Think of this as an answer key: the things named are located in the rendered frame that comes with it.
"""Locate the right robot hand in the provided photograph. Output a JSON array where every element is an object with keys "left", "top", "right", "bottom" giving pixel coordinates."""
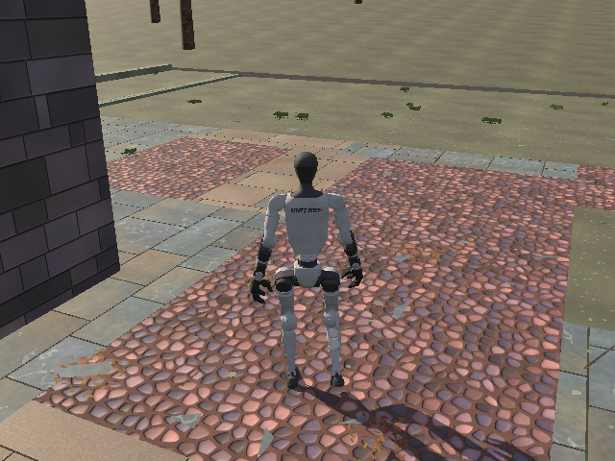
[{"left": 341, "top": 267, "right": 363, "bottom": 288}]

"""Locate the left robot hand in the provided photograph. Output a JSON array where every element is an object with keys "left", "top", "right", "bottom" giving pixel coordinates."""
[{"left": 250, "top": 278, "right": 273, "bottom": 303}]

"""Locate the robot left forearm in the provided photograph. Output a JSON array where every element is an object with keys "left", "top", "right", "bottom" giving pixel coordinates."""
[{"left": 252, "top": 234, "right": 272, "bottom": 281}]

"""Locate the left robot upper arm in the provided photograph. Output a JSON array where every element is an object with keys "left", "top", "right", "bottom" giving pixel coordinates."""
[{"left": 262, "top": 194, "right": 286, "bottom": 249}]

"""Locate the right robot upper arm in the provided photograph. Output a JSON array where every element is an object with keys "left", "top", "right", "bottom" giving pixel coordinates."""
[{"left": 327, "top": 193, "right": 353, "bottom": 246}]

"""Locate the right robot foot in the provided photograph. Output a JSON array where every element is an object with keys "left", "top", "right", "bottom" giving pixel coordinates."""
[{"left": 331, "top": 373, "right": 345, "bottom": 387}]

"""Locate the robot right forearm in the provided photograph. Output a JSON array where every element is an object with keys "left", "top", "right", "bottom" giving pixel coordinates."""
[{"left": 343, "top": 230, "right": 361, "bottom": 270}]

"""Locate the robot head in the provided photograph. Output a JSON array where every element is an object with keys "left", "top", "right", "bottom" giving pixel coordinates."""
[{"left": 290, "top": 152, "right": 323, "bottom": 198}]

